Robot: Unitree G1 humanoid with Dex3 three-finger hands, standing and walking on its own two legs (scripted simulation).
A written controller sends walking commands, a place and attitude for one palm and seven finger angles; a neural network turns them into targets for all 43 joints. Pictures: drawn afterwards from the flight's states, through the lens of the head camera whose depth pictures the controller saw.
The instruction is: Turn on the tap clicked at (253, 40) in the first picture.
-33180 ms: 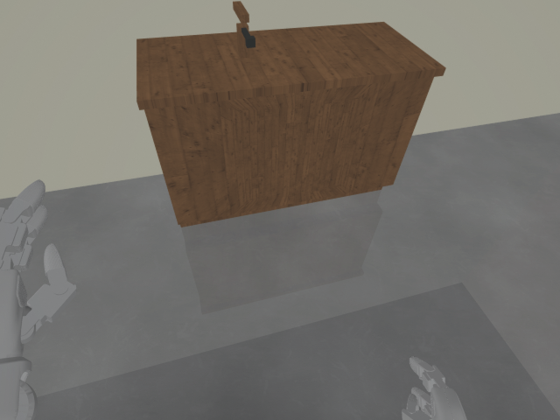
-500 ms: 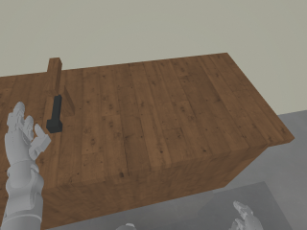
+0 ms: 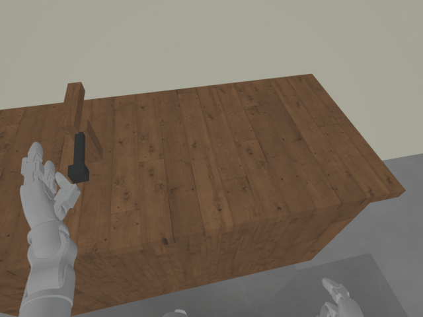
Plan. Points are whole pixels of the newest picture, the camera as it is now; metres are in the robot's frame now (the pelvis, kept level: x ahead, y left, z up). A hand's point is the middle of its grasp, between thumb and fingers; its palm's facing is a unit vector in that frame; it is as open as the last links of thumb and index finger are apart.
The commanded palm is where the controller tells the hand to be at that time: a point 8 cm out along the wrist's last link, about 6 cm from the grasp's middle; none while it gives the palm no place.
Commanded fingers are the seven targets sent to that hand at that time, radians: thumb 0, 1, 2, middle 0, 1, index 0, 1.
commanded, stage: push the lever round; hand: left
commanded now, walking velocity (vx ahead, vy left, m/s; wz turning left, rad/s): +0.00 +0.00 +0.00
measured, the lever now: (78, 173) +0.35 +0.28 +0.07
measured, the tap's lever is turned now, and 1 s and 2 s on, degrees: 4 33 57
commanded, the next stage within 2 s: none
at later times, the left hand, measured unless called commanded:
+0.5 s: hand (95, 184) +0.33 +0.24 +0.07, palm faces +0.62 -0.78 -0.05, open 7.6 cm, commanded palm +0.29 +0.26 +0.07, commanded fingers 0.00 0.90 0.90 -0.15 -0.15 -0.15 -0.15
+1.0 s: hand (114, 174) +0.35 +0.22 +0.07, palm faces +0.70 -0.71 -0.05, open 7.7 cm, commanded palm +0.31 +0.23 +0.07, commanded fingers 0.00 0.90 0.90 -0.15 -0.15 -0.15 -0.15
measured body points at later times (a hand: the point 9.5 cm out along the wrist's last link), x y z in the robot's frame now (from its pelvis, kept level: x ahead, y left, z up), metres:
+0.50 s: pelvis +0.00 +0.00 +0.00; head +0.03 +0.00 +0.45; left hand +0.29 +0.28 +0.07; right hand +0.16 -0.24 -0.10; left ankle +0.03 +0.12 -0.71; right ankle +0.01 -0.09 -0.71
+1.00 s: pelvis -0.01 -0.01 +0.00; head +0.02 -0.01 +0.45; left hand +0.31 +0.25 +0.07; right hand +0.16 -0.25 -0.11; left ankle +0.03 +0.12 -0.71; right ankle +0.01 -0.09 -0.71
